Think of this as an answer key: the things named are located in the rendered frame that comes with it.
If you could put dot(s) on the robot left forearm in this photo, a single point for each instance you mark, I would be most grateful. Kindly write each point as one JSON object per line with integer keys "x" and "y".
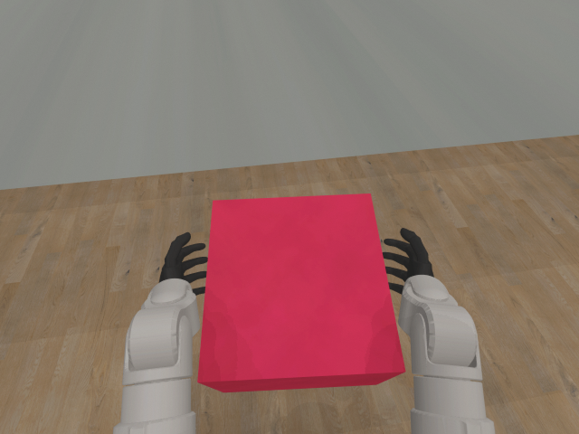
{"x": 158, "y": 354}

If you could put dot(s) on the robot right forearm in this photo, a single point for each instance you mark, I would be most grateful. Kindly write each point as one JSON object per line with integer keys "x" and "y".
{"x": 445, "y": 350}

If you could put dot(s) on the carton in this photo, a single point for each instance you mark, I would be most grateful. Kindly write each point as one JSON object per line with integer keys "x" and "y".
{"x": 297, "y": 296}

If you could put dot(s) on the robot right hand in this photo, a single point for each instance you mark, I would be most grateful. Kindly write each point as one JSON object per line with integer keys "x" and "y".
{"x": 417, "y": 264}

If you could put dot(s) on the robot left hand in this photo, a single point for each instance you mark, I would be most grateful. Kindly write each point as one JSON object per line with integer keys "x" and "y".
{"x": 175, "y": 268}

